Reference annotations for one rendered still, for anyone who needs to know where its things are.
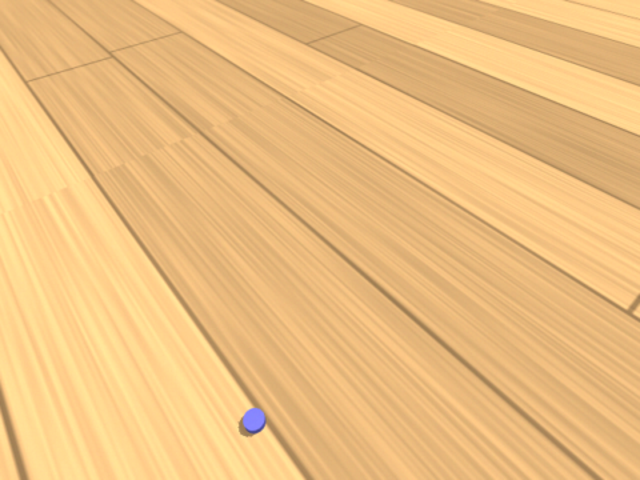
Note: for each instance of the tin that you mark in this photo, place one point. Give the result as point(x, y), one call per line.
point(254, 420)

